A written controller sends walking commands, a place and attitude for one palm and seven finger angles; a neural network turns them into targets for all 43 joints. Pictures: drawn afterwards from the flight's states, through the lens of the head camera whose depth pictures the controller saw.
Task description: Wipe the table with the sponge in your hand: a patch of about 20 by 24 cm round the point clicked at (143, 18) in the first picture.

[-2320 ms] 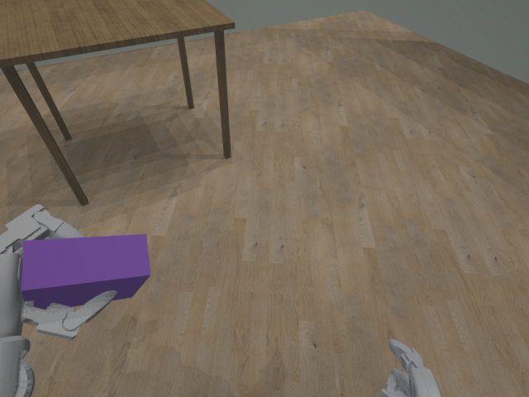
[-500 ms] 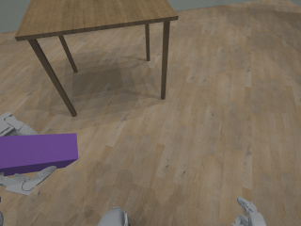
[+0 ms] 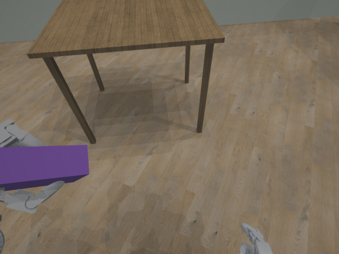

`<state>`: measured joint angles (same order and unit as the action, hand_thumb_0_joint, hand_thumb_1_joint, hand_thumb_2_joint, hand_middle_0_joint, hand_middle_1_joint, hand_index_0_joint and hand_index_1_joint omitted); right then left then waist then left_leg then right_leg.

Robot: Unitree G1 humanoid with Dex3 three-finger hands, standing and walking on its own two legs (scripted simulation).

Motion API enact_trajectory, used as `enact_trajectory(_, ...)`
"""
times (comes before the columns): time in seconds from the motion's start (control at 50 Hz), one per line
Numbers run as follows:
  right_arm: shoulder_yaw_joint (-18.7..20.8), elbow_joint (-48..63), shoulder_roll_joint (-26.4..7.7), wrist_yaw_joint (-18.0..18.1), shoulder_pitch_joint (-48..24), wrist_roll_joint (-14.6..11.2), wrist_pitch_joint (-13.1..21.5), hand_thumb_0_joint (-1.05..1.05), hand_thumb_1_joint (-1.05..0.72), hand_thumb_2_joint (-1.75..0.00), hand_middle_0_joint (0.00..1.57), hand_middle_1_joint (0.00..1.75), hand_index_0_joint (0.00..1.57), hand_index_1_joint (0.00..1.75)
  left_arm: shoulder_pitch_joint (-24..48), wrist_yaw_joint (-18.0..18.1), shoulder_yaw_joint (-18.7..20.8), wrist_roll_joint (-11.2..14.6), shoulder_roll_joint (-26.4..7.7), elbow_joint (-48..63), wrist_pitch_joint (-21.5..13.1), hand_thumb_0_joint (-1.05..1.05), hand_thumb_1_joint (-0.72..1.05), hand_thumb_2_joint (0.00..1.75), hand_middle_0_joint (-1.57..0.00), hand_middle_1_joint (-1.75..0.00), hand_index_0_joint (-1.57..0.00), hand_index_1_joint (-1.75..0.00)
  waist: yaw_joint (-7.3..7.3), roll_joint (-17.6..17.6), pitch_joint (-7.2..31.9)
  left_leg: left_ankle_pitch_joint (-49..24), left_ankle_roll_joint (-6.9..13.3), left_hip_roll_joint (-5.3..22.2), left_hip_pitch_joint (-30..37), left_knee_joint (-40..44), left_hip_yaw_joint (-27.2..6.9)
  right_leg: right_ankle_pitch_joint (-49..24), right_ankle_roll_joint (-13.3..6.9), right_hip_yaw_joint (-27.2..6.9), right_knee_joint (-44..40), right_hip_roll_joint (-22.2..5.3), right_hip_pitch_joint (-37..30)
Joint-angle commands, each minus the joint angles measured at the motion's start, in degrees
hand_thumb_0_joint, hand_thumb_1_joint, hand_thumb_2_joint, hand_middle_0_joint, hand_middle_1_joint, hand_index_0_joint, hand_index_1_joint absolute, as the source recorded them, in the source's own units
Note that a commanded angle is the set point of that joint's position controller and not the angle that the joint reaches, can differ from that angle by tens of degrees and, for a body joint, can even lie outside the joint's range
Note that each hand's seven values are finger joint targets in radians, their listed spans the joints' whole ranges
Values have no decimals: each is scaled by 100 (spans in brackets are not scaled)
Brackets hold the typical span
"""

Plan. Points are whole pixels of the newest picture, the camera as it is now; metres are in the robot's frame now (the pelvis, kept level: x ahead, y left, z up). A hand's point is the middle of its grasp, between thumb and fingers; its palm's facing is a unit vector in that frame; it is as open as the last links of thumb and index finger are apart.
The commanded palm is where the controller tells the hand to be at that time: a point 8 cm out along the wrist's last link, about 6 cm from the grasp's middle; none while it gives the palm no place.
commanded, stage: walk to a spot facing it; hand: left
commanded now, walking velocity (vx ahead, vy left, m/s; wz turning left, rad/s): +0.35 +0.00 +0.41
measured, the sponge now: (55, 167) +0.22 +0.21 +0.17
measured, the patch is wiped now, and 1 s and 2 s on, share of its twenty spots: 0.00 0.00 0.00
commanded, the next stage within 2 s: turn to face it in 1.04 s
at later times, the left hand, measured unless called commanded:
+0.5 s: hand (48, 111) +0.33 +0.26 +0.20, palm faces +0.52 -0.74 -0.42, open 9.3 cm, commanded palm +0.26 +0.29 +0.19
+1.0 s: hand (49, 98) +0.37 +0.29 +0.19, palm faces +0.67 -0.59 -0.44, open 9.3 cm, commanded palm +0.30 +0.31 +0.19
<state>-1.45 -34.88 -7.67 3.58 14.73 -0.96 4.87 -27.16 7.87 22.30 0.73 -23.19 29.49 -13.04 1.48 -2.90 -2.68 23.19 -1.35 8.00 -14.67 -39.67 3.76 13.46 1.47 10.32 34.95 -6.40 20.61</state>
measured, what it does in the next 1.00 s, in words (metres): walks ahead, turning left: left foot, then right foot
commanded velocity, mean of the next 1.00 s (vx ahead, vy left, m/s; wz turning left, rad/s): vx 0.30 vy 0.00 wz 0.47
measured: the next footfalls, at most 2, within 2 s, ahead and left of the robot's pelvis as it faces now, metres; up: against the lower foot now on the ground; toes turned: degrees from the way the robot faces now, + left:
left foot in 0.32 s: +0.19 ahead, +0.14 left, +0.00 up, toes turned +16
right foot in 0.64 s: +0.31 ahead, -0.14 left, +0.00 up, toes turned +3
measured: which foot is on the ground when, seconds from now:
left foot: up 0.00-0.30, down 0.32-0.64, up 0.66-1.00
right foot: down 0.00-0.32, up 0.34-0.62, down 0.64-1.00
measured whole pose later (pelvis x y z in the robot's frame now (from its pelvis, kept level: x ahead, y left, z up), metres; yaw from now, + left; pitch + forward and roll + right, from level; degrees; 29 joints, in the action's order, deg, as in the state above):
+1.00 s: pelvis +0.26 -0.01 +0.01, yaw +23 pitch +0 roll +2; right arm 3.9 -30.5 -16.4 4.1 11.7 -0.2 1.9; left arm -29.8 10.1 22.0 1.5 -22.5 37.3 -11.2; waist 0.0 3.2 -5.1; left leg 17.5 -1.3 3.8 -21.7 -34.9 11.1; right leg 22.2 2.8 17.1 37.6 -13.1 12.4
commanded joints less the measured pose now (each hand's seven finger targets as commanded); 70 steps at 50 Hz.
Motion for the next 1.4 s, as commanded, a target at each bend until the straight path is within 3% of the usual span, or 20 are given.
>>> enact_trajectory(0.0,390,764,-910,98,-905,90,315,0,-90,-90,20,30,20,30,1160,175,642,59,-1057,904,-141,0,10,130,-120,-160,-120,-160,52,1754,669,728,205,-406,-2600,-3626,-523,922,-1080,-3774,-2165,-2196,-1891)
enact_trajectory(0.12,404,757,-935,-1,-973,73,33,0,-90,-90,20,30,20,30,728,197,681,7,-921,1534,-264,0,10,130,-120,-160,-120,-160,-120,1064,497,-90,40,36,-1771,-2070,-144,-754,-880,-869,-1758,-1713,-1272)
enact_trajectory(0.26,538,1088,-873,33,-518,95,4,0,-90,-90,20,30,20,30,111,450,643,124,-660,1655,-218,0,10,130,-120,-160,-120,-160,-199,710,1018,-1046,106,-698,73,1054,989,-1548,-544,61,-70,-1165,-1513)
enact_trajectory(0.28,587,1135,-945,66,-423,68,29,0,-90,-90,20,30,20,30,306,450,612,108,-683,1814,-284,0,10,130,-120,-160,-120,-160,-309,31,1308,-1244,264,-590,1032,1333,680,-1538,-305,223,1196,-887,-936)
enact_trajectory(0.3,636,1172,-1113,55,-515,67,43,0,-90,-90,20,30,20,30,382,451,661,110,-702,1910,-380,0,10,130,-120,-160,-120,-160,-308,-1477,1394,-2190,858,534,1793,1638,-1227,519,46,309,2665,-143,315)
enact_trajectory(0.32,591,1187,-1111,-30,-542,47,102,0,-90,-90,20,30,20,30,462,444,703,105,-797,1805,-465,0,10,130,-120,-160,-120,-160,-228,-1949,1341,-3739,1619,1637,2163,1905,-3224,2497,75,-270,3726,341,1464)
enact_trajectory(0.34,580,1015,-1111,-61,-574,34,118,0,-90,-90,20,30,20,30,364,308,770,41,-1012,1168,-385,0,10,130,-120,-160,-120,-160,-252,-1406,1115,-3066,1810,1837,1849,1962,-3397,2222,33,-897,4022,-9,1924)
enact_trajectory(0.46,513,913,-967,-119,-715,7,354,0,-90,-90,20,30,20,30,133,153,583,114,-683,2049,-397,0,10,130,-120,-160,-120,-160,-59,-1336,835,-1585,1193,771,144,2160,-1037,952,164,-415,2044,-113,768)
enact_trajectory(0.58,379,735,-877,65,-688,42,346,0,-90,-90,20,30,20,30,511,152,424,72,-533,1032,-159,0,10,130,-120,-160,-120,-160,-34,-631,664,84,700,328,-767,1083,-438,454,230,144,-470,357,-1316)
enact_trajectory(0.6,362,713,-798,82,-642,30,310,0,-90,-90,20,30,20,30,699,159,457,9,-651,877,-101,0,10,130,-120,-160,-120,-160,-11,285,679,531,516,-51,-1279,-109,-84,1029,-21,-693,-1163,-228,-1649)
enact_trajectory(0.62,317,767,-633,89,-706,48,256,0,-90,-90,20,30,20,30,832,197,629,-30,-1009,751,-17,0,10,130,-120,-160,-120,-160,64,2277,638,1214,214,-767,-2568,-2125,347,1313,-684,-3104,-1996,-1759,-2135)
enact_trajectory(0.64,346,768,-886,89,-953,121,336,0,-90,-90,20,30,20,30,1095,238,737,63,-1147,748,18,0,10,130,-120,-160,-120,-160,110,2195,581,973,156,-612,-2836,-3252,-411,1494,-1002,-3932,-2420,-2408,-1830)
enact_trajectory(0.76,349,693,-887,25,-1111,88,62,0,-90,-90,20,30,20,30,823,117,427,32,-768,1067,-174,0,10,130,-120,-160,-120,-160,-108,1227,393,-74,-80,-92,-2266,-2840,-233,-1156,-694,-734,-1766,-1710,-1548)
enact_trajectory(0.88,457,1189,-789,-10,-870,123,1,0,-90,-90,20,30,20,30,47,376,727,123,-827,1725,-98,0,10,130,-120,-160,-120,-160,120,1391,795,-105,3,-324,-1243,-234,752,-2559,-743,-102,-1097,-1687,-1852)
enact_trajectory(0.96,613,1216,-960,72,-475,81,-23,0,-90,-90,20,30,20,30,150,454,635,187,-753,1888,-98,0,10,130,-120,-160,-120,-160,-368,260,1394,-1188,149,-725,949,1283,788,-2398,-194,413,1591,-1185,-885)
enact_trajectory(1.0,613,1274,-1194,-23,-623,49,116,0,-90,-90,20,30,20,30,541,439,711,170,-906,2315,-362,0,10,130,-120,-160,-120,-160,-250,-2050,1515,-4836,1638,1721,2109,1744,-3356,2766,243,-253,4237,234,1563)
enact_trajectory(1.02,622,1111,-1187,-89,-632,36,182,0,-90,-90,20,30,20,30,467,308,946,42,-1243,1756,-337,0,10,130,-120,-160,-120,-160,-282,-1451,1308,-4210,1742,1819,1879,1727,-3460,2371,176,-926,4496,-76,2016)
enact_trajectory(1.16,523,923,-1016,-190,-643,-26,316,0,-90,-90,20,30,20,30,-377,148,799,244,-729,2167,-268,0,10,130,-120,-160,-120,-160,-114,-1342,1140,-2677,1087,657,192,1942,-937,807,275,-410,2161,117,704)
enact_trajectory(1.3,265,698,-957,88,-748,31,368,0,-90,-90,20,30,20,30,1058,163,181,66,-496,692,-42,0,10,130,-120,-160,-120,-160,-85,-569,760,-567,493,593,-315,1310,-53,225,211,-144,-528,560,-927)
enact_trajectory(1.38,265,732,-898,66,-845,114,431,0,-90,-90,20,30,20,30,2002,180,43,43,-723,512,133,0,10,130,-120,-160,-120,-160,-61,1962,451,967,-82,-622,-1254,-1938,-139,-536,-936,-3894,-2230,-1406,-446)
